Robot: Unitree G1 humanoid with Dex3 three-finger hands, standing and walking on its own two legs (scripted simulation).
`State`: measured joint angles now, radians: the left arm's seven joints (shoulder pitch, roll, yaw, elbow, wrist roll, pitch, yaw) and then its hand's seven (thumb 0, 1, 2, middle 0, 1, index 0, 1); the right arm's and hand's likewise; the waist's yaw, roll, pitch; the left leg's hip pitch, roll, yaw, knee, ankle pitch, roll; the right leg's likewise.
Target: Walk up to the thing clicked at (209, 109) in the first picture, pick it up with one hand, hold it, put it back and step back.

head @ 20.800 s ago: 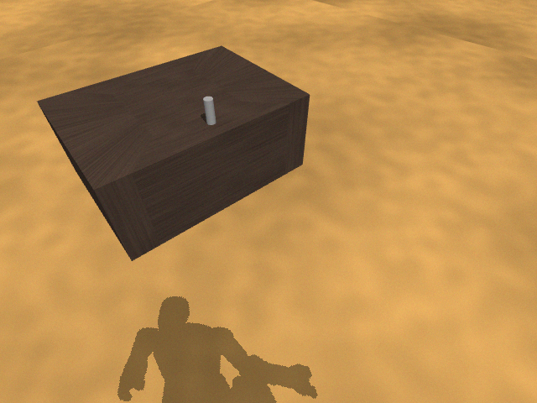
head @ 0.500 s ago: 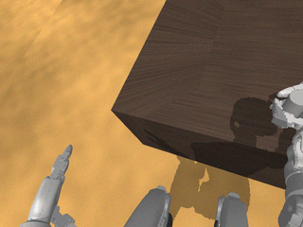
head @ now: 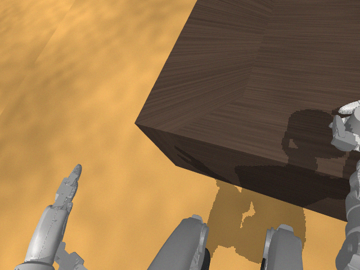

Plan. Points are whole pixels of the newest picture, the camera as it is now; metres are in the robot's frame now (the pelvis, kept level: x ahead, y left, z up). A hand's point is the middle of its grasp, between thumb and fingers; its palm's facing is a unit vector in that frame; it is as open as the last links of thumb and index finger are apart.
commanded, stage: lower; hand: right
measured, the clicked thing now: (354, 130) +0.47 -0.25 -0.06
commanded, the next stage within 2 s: loosen in 0.30 s
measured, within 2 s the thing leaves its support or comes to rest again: rests again in 0.12 s
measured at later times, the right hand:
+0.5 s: hand (344, 127) +0.48 -0.23 -0.07, palm faces +0.26 +0.97 +0.01, open 5.2 cm
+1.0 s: hand (343, 130) +0.48 -0.23 -0.08, palm faces +0.25 +0.97 +0.01, open 11.8 cm
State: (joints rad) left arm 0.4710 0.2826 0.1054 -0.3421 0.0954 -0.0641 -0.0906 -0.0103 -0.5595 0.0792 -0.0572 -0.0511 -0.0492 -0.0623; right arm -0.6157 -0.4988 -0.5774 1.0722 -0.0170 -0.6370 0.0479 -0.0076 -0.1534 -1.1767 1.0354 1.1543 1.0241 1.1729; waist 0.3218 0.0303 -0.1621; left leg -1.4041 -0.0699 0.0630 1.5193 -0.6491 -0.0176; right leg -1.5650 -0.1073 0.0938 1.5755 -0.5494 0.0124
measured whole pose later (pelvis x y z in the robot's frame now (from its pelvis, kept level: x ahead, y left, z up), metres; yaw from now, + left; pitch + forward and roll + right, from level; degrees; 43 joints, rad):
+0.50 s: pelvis -0.01 +0.00 -0.02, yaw +1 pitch +31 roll +8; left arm 0.48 0.31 0.14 -0.44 0.08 -0.08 -0.10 -0.01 -0.56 0.07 -0.06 -0.05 -0.05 -0.06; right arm -0.65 -0.55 -0.60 1.09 -0.02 -0.64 0.06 -0.01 -0.16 -1.16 1.04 1.15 1.02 1.17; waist 0.35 0.03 -0.15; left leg -1.48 -0.07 0.07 1.59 -0.66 -0.02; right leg -1.64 -0.11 0.11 1.64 -0.55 0.02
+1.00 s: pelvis -0.01 +0.00 -0.02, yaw +1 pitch +31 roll +8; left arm 0.49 0.30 0.14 -0.42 0.08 -0.08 -0.10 -0.01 -0.55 0.07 -0.06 -0.06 -0.06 -0.07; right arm -0.63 -0.53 -0.60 1.04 -0.03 -0.60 0.05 -0.01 0.23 -0.34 0.68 0.50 0.68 0.51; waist 0.35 0.04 -0.16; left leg -1.48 -0.08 0.07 1.59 -0.66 -0.02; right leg -1.64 -0.11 0.11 1.65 -0.56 0.01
